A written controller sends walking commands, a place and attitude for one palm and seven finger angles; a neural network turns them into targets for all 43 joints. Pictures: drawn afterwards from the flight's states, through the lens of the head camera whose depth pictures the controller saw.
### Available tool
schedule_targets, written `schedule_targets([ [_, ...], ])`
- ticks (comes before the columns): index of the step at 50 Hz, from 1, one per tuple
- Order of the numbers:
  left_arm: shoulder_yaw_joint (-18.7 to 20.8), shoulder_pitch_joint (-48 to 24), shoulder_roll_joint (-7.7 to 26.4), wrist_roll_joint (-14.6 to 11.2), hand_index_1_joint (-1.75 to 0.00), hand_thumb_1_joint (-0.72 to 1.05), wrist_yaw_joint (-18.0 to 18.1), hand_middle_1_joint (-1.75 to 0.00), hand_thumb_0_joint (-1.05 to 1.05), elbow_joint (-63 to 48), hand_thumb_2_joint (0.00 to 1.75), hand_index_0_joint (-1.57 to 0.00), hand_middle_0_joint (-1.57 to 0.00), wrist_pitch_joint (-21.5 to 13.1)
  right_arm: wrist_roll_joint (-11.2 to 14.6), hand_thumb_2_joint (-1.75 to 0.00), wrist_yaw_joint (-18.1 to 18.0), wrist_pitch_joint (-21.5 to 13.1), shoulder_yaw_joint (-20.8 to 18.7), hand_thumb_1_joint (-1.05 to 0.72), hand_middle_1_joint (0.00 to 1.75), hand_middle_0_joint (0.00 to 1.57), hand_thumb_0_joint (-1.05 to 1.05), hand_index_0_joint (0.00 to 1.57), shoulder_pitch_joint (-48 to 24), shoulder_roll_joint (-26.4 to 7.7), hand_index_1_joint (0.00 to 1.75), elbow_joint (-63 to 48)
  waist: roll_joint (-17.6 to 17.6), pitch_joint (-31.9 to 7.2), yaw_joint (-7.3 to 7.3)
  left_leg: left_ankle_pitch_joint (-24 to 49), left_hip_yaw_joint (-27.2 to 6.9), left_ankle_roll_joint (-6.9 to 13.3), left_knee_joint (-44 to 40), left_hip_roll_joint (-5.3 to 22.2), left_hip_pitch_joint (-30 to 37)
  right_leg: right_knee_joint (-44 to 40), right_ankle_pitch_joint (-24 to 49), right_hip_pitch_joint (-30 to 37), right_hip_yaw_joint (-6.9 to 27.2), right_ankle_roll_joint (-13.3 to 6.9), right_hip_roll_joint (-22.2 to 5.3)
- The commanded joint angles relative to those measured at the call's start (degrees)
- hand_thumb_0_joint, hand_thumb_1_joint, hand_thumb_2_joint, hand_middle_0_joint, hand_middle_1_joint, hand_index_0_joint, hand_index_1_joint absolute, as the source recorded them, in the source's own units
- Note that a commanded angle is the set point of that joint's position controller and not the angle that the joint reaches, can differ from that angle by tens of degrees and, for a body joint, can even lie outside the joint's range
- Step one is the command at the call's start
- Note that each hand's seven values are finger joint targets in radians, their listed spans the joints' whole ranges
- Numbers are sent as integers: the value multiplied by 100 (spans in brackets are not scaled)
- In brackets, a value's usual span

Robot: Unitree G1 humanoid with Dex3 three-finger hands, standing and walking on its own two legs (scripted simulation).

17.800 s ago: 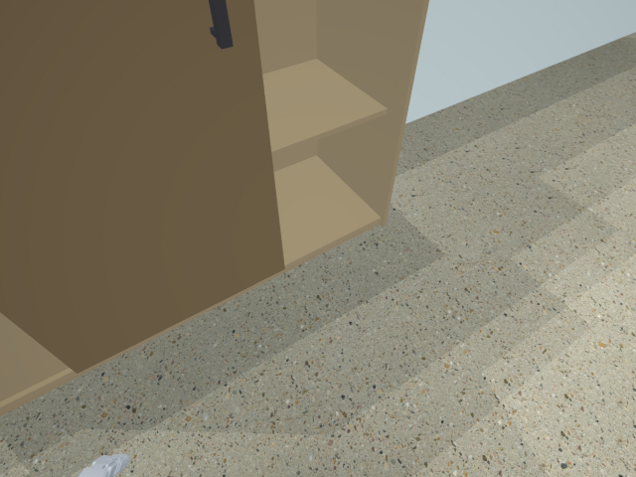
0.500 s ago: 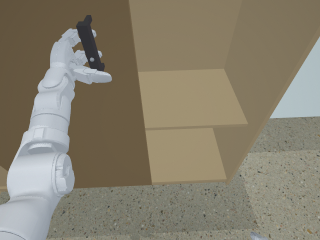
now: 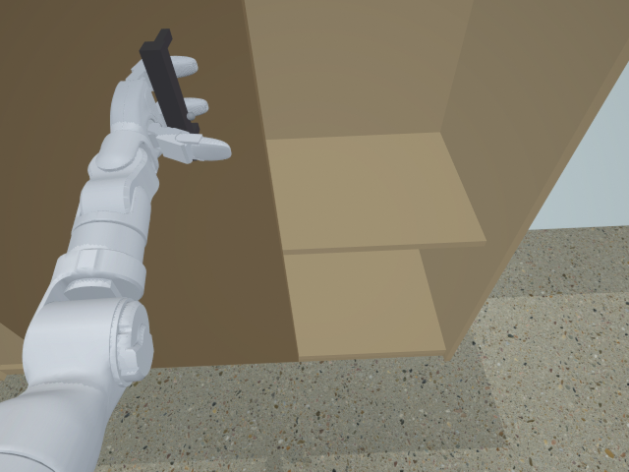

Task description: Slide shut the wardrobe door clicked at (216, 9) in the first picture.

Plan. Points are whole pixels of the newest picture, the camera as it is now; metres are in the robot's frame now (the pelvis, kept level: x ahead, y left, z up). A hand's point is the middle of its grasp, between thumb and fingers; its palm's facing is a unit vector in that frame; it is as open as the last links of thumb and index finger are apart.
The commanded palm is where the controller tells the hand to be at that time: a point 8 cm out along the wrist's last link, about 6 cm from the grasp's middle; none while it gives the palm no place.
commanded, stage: slide the fingers in behind the handle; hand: left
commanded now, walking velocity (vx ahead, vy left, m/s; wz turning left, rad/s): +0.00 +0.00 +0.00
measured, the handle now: (177, 97) +0.52 +0.17 +0.23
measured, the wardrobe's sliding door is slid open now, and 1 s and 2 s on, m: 0.48 0.48 0.48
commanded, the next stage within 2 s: grip the handle and tug to test in 0.50 s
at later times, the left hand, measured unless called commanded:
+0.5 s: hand (191, 116) +0.47 +0.14 +0.23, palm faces +0.06 -1.00 -0.01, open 14.1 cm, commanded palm +0.45 +0.19 +0.22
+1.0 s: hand (190, 116) +0.47 +0.15 +0.23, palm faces +0.05 -1.00 +0.01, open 10.3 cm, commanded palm +0.44 +0.19 +0.22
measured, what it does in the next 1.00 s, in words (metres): stands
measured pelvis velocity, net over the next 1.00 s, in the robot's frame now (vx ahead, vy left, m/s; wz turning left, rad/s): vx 0.00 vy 0.01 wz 0.00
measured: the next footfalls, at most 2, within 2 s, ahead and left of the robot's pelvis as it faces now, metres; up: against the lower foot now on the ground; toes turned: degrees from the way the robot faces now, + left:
none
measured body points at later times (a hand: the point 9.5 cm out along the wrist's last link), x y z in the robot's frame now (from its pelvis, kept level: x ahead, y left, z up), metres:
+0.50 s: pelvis +0.00 +0.01 +0.00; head +0.02 -0.01 +0.45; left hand +0.47 +0.20 +0.23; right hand +0.09 -0.25 -0.12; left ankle -0.01 +0.11 -0.74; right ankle -0.03 -0.11 -0.74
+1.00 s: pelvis +0.00 +0.01 +0.00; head +0.02 -0.01 +0.45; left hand +0.47 +0.20 +0.23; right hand +0.08 -0.25 -0.12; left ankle -0.01 +0.11 -0.74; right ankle -0.03 -0.11 -0.74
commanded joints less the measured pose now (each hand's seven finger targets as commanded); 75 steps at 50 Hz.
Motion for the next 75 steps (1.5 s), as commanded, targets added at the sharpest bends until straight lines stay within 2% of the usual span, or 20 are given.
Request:
schedule_targets([
  [1, -78, -3280, 827, -69, -120, -50, -66, -120, 0, -1472, 30, -30, -30, -408, -24, -90, -60, -293, -263, -90, 30, 20, 0, 20, -2, -726, 30, -569, -188, -1997, -150, 1824, -202, 185, 24, -43, 1337, -199, 2220, 141, 77, 1, 46],
  [3, -223, -3348, 638, -94, -120, -50, -75, -120, 0, -1363, 30, -30, -30, -377, -21, -90, -66, -309, -261, -90, 30, 20, 0, 20, 5, -705, 30, -524, -334, -1902, -219, 1827, -207, 190, 35, -31, 1342, -207, 2223, 60, 56, 16, 50],
  [7, 57, -3216, 962, -92, -120, -50, -50, -120, 0, -1485, 30, -30, -30, -432, -40, -90, -48, -312, -276, -90, 30, 20, 0, 20, 7, -740, 30, -529, -327, -2153, -104, 1973, -214, 191, 50, -46, 1360, -150, 2391, 258, 78, 4, 42],
  [9, -258, -3275, 573, -94, -120, -50, -76, -120, 0, -1543, 30, -30, -30, -417, -24, -90, -34, -326, -256, -90, 30, 20, 0, 20, -41, -687, 30, -554, -183, -2050, -173, 2030, -216, 181, 73, -50, 1420, -136, 2390, 126, 51, 0, 42],
  [11, -5, -3134, 870, -84, -120, -50, -44, -120, 0, -1313, 30, -30, -30, -388, -23, -90, -45, -285, -262, -90, 30, 20, 0, 20, -5, -735, 30, -509, -369, -1911, -142, 1968, -198, 194, 66, -32, 1283, -148, 2388, 157, 58, 3, 45],
  [13, -194, -3227, 646, -87, -120, -50, -69, -120, 0, -1459, 30, -30, -30, -387, -15, -90, -36, -303, -251, -90, 30, 20, 0, 20, -68, -696, 30, -574, -208, -1959, -146, 1958, -206, 185, 69, -50, 1344, -134, 2351, 119, 60, -4, 38],
  [15, -36, -3140, 855, -87, -120, -50, -35, -120, 0, -1266, 30, -30, -30, -369, -38, -90, -50, -267, -255, -90, 30, 20, 0, 20, -22, -733, 30, -522, -456, -1835, -123, 1912, -211, 192, 60, -38, 1217, -160, 2271, 175, 31, -9, 25],
  [21, -309, -3522, 538, -27, -120, -50, 19, -120, 0, -1365, 30, -30, -30, -400, -28, -90, -35, -299, -247, -90, 30, 20, 0, 20, -29, -704, 30, -513, -127, -1859, -226, 1881, -263, 161, 83, -23, 1414, -127, 2093, -149, 32, -7, 36],
  [30, -359, -3442, 427, -77, -120, -50, 46, -120, 0, -1498, 30, -30, -30, -444, -54, -90, -18, -315, -253, -90, 30, 20, 0, 20, -58, -689, 30, -514, -198, -2007, -161, 2113, -310, 128, 93, 8, 1542, -97, 2131, -36, -2, -31, 25],
  [34, -347, -3383, 374, -94, -123, -31, 45, -123, 0, -1538, 38, -32, -32, -415, -35, -90, -8, -348, -248, -90, 30, 20, 0, 20, -87, -676, 30, -550, -237, -2019, -168, 2128, -337, 133, 83, 25, 1618, -102, 2133, -131, 9, -15, 55],
  [41, 10, -3271, 811, -48, -127, 1, 82, -127, 0, -1367, 52, -35, -35, -396, -57, -90, -34, -312, -251, -90, 30, 20, 0, 20, -17, -723, 30, -528, -438, -1992, -115, 2035, -291, 154, 52, 13, 1387, -104, 2179, 43, 15, -8, 51],
  [42, -18, -3256, 846, -29, -128, 6, 64, -128, 0, -1463, 54, -36, -36, -401, -51, -90, -36, -303, -251, -90, 30, 20, 0, 20, -46, -708, 30, -556, -266, -2050, -97, 2070, -271, 148, 52, 7, 1415, -103, 2210, 87, 35, -13, 40],
  [43, -215, -3284, 589, -33, -129, 11, 43, -129, 0, -1455, 56, -36, -36, -389, -44, -90, -27, -311, -228, -90, 30, 20, 0, 20, -63, -671, 30, -568, -234, -1976, -138, 2064, -282, 144, 50, 4, 1448, -112, 2185, 10, 22, -14, 43],
  [47, 88, -3105, 967, -34, -131, 29, 42, -131, 0, -1546, 64, -38, -38, -421, -56, -90, -35, -294, -244, -90, 30, 20, 0, 20, -72, -710, 30, -608, -339, -2039, -51, 2057, -257, 153, 18, 3, 1352, -116, 2262, 218, 34, -17, 40],
  [52, -71, -2812, 716, -72, -135, 53, 14, -135, 0, -2245, 74, -41, -41, -415, -50, -90, 25, -279, -260, -90, 30, 20, 0, 20, -197, -666, 30, -775, -93, -2310, 5, 2591, -277, 128, 62, 28, 1686, -87, 2564, 314, 9, -24, 54],
  [55, -70, -2643, 720, -112, -137, 67, 18, -137, 0, -2233, 80, -43, -43, -298, -50, -90, 11, -235, -269, -90, 30, 20, 0, 20, -236, -694, 30, -746, -328, -2134, 7, 2486, -261, 147, 40, 31, 1558, -131, 2514, 390, -18, -33, 51],
  [58, -264, -2779, 506, -114, -139, 81, 3, -139, 0, -2390, 86, -44, -44, -180, -10, -90, 6, -225, -260, -90, 30, 20, 0, 20, -312, -664, 30, -771, -103, -2040, -60, 2407, -266, 143, 32, 28, 1635, -148, 2455, 200, 1, -18, 59],
  [60, -61, -2544, 711, -124, -140, 90, 32, -140, 0, -2200, 90, -45, -45, -101, -40, -90, -8, -178, -264, -90, 30, 20, 0, 20, -301, -699, 30, -731, -256, -1963, 11, 2337, -243, 154, 28, 14, 1499, -170, 2447, 325, -11, -35, 47],
  [73, -309, -2879, 451, -114, -140, 90, 20, -140, 0, -2228, 90, -45, -45, -54, -28, -90, -33, -117, -246, -90, 30, 20, 0, 20, -344, -649, 30, -736, -352, -2046, -110, 2473, -260, 177, 89, -12, 1645, -143, 2626, 218, 5, -8, 49],
  [75, -176, -2860, 683, -95, -140, 90, 26, -140, 0, -2138, 90, -45, -45, -77, -43, -90, -45, -83, -239, -90, 30, 20, 0, 20, -334, -678, 30, -717, -353, -2005, -47, 2388, -267, 167, 56, -25, 1519, -149, 2551, 355, -4, -34, 22],
])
